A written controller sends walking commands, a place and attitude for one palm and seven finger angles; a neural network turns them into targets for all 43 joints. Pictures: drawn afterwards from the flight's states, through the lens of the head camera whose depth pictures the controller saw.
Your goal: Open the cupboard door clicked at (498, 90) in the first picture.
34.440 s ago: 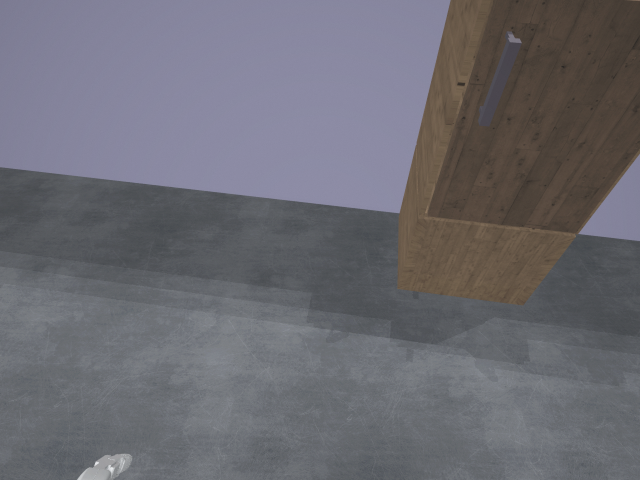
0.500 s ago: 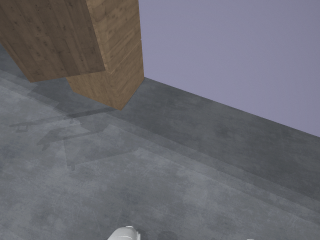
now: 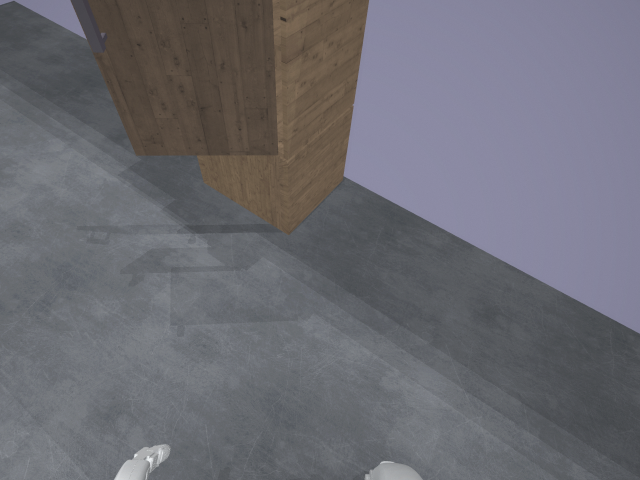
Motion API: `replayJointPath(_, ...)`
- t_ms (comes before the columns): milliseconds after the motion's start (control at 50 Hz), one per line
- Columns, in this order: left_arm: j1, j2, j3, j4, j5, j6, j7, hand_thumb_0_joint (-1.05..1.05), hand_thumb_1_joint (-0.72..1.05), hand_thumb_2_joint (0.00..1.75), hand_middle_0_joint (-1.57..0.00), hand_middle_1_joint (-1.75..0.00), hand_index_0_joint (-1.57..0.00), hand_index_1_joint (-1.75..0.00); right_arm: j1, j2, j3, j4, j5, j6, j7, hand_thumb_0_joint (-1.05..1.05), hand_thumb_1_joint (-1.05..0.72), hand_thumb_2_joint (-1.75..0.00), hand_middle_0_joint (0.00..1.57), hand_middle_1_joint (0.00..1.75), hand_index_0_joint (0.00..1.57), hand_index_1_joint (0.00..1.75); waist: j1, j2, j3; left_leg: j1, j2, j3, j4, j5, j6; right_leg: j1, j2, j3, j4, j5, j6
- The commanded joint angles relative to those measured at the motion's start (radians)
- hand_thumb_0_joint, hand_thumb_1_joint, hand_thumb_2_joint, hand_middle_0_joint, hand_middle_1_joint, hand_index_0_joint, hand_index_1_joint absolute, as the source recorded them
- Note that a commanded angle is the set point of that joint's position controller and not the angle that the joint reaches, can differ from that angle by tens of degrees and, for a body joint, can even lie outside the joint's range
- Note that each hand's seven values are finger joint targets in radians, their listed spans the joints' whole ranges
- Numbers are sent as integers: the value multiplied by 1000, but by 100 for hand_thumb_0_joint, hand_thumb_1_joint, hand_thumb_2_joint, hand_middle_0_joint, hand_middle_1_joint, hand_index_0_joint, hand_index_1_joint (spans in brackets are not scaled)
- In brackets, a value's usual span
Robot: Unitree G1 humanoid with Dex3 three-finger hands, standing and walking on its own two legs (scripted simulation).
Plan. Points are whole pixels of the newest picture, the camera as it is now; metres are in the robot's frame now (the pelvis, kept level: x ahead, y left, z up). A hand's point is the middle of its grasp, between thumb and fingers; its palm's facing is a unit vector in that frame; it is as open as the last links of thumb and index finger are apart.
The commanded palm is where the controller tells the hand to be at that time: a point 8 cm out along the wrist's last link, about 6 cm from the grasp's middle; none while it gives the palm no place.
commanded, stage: turn to face it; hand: left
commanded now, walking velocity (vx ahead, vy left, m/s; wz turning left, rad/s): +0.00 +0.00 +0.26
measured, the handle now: (85, 2) +0.96 +0.53 +0.09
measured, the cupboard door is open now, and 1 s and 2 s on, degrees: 39 39 39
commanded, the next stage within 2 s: take the last steps up to it in 0.18 s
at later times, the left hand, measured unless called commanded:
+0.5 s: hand out of the picture +0.00 +0.14 -0.16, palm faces +0.24 -0.94 -0.25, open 7.3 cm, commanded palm none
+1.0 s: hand out of the picture +0.10 +0.29 -0.18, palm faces +0.31 -0.93 -0.19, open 7.4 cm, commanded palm none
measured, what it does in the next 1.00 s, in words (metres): walks ahead, turning left: right foot, then left foot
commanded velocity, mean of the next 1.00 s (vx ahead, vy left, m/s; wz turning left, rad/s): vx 0.22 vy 0.10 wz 0.14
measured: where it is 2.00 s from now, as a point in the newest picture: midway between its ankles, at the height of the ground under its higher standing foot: (239, 388)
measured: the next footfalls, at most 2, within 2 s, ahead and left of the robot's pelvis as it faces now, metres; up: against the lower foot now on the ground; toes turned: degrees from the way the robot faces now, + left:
right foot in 0.16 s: +0.03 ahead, -0.14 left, +0.00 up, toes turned +0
left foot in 0.76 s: +0.10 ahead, +0.16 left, +0.00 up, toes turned +21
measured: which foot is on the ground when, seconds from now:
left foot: down 0.00-0.18, up 0.20-0.74, down 0.76-1.00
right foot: up 0.00-0.14, down 0.16-0.76, up 0.78-1.00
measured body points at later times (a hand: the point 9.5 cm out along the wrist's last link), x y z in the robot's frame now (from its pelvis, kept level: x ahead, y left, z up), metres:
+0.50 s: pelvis +0.02 -0.05 +0.00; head +0.05 -0.06 +0.45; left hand -0.01 +0.19 -0.14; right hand +0.10 -0.29 -0.16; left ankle -0.04 +0.11 -0.66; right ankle -0.01 -0.14 -0.74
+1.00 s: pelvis +0.12 +0.10 +0.00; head +0.14 +0.11 +0.45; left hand +0.09 +0.34 -0.16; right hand +0.21 -0.13 -0.15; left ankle +0.06 +0.15 -0.74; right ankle +0.16 -0.02 -0.66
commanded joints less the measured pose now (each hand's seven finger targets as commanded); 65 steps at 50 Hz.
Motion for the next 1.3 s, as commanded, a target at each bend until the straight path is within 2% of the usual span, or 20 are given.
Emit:
replayJointPath(0,-15,48,11,-78,-10,-26,7,0,90,90,-20,-30,-20,-30,50,-204,-51,-40,-4,-12,-21,0,-90,-90,20,30,20,30,-1,162,-103,102,283,-255,-44,632,114,48,21,-12,-165,-47,-17)
replayJointPath(100,90,52,14,-37,-16,-49,15,0,90,90,-20,-30,-20,-30,24,-182,-52,-29,8,-7,-19,0,-90,-90,20,30,20,30,46,124,-139,-17,219,-260,38,492,47,339,45,-30,-545,194,-51)
replayJointPath(120,129,87,20,-22,-12,-61,20,0,90,90,-20,-30,-20,-30,30,-154,-47,-26,16,-11,-14,0,-90,-90,20,30,20,30,57,46,-163,-120,169,-219,96,329,-3,489,-36,46,-628,314,-73)
replayJointPath(140,171,157,34,-6,1,-70,29,0,90,90,-20,-30,-20,-30,33,-102,-42,-35,25,-16,-7,0,-90,-90,20,30,20,30,66,-183,-186,-273,37,-68,257,-4,-71,610,-244,251,-637,518,-158)
replayJointPath(160,179,182,30,-6,1,-69,27,0,90,90,-20,-30,-20,-30,20,-117,-47,-48,22,-3,-9,0,-90,-90,20,30,20,30,69,-220,-144,-273,-2,-8,456,-370,-94,481,-406,322,-667,604,-276)
replayJointPath(260,85,80,8,-15,-8,-76,26,0,90,90,-20,-30,-20,-30,22,-98,-52,24,13,35,7,0,-90,-90,20,30,20,30,5,-135,-35,-300,65,-16,728,-172,-120,352,-218,66,-670,640,-231)
replayJointPath(420,257,89,31,62,1,-108,12,0,90,90,-20,-30,-20,-30,-114,-95,-50,0,0,19,29,0,-90,-90,20,30,20,30,80,-98,-4,-439,122,17,627,-87,-138,482,-300,110,-779,266,-227)
replayJointPath(620,323,122,37,140,16,-113,-1,0,90,90,-20,-30,-20,-30,-238,-69,-22,-53,11,-9,55,0,-90,-90,20,30,20,30,95,-185,22,-258,89,136,250,-91,-100,424,-314,-35,-737,344,-206)
replayJointPath(700,260,118,36,138,9,-104,-7,0,90,90,-20,-30,-20,-30,16,-141,-37,21,6,-35,37,0,-90,-90,20,30,20,30,-39,-47,-77,221,42,203,-2,-13,-68,216,-221,-167,-439,368,-139)
replayJointPath(720,275,60,26,118,0,-100,-14,0,90,90,-20,-30,-20,-30,148,-243,-65,49,-2,-45,24,0,-90,-90,20,30,20,30,-93,188,-181,409,236,-60,-37,-28,4,45,-104,-239,-160,106,-93)
replayJointPath(740,223,19,9,73,0,-98,-14,0,90,90,-20,-30,-20,-30,248,-313,-83,63,-1,-41,10,0,-90,-90,20,30,20,30,-119,350,-205,440,398,-323,-127,37,89,-138,-16,-174,104,-247,-77)
replayJointPath(780,139,17,12,48,6,-90,-5,0,90,90,-20,-30,-20,-30,171,-255,-61,50,0,-36,-4,0,-90,-90,20,30,20,30,-76,167,-95,261,414,-278,-198,-37,140,-206,-71,-55,263,-165,-118)
replayJointPath(860,218,-6,13,108,16,-71,-20,0,90,90,-20,-30,-20,-30,53,-133,-21,16,2,-67,-10,0,-90,-90,20,30,20,30,31,100,15,62,309,-113,-253,118,99,-132,-95,-36,233,59,-102)
replayJointPath(980,126,-8,14,66,9,-64,-19,0,90,90,-20,-30,-20,-30,156,-109,-20,66,4,-89,-13,0,-90,-90,20,30,20,30,43,66,7,170,293,-22,-255,444,115,-190,-74,-45,80,160,-88)
replayJointPath(1120,-80,-21,1,-20,2,-73,-26,0,90,90,-20,-30,-20,-30,276,-109,-7,132,-5,-88,-19,0,-90,-90,20,30,20,30,-3,74,61,247,302,3,-222,572,102,-167,-34,-78,-191,183,-127)
replayJointPath(1180,-56,-11,0,-27,0,-81,-23,0,90,90,-20,-30,-20,-30,286,-128,-7,154,-4,-84,-20,0,-90,-90,20,30,20,30,20,62,39,237,301,38,-136,797,86,-13,20,-116,-291,123,-163)
replayJointPath(1220,109,11,11,18,1,-90,-17,0,90,90,-20,-30,-20,-30,266,-144,-10,160,3,-82,-20,0,-90,-90,20,30,20,30,93,42,-26,182,265,68,37,908,50,215,66,-139,-369,157,-182)
replayJointPath(1240,262,45,25,60,4,-102,-12,0,90,90,-20,-30,-20,-30,234,-150,-12,152,12,-85,-17,0,-90,-90,20,30,20,30,164,13,-93,69,219,90,221,818,20,443,42,-99,-449,235,-199)
replayJointPath(1260,409,132,48,98,10,-113,-3,0,90,90,-20,-30,-20,-30,247,-116,-14,131,25,-90,-10,0,-90,-90,20,30,20,30,204,-126,-206,-171,100,143,504,403,-27,714,-199,213,-507,328,-295)
replayJointPath(1280,426,193,58,118,-7,-108,-2,0,90,90,-20,-30,-20,-30,279,-94,-12,117,26,-89,-13,0,-90,-90,20,30,20,30,156,-233,-265,-336,-3,115,832,-309,-62,776,-446,565,-639,493,-406)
